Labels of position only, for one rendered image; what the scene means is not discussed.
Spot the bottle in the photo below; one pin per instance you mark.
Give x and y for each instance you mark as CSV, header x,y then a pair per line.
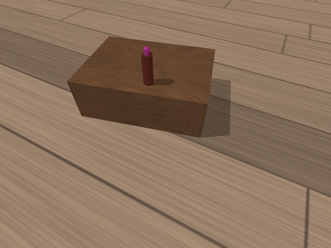
x,y
147,67

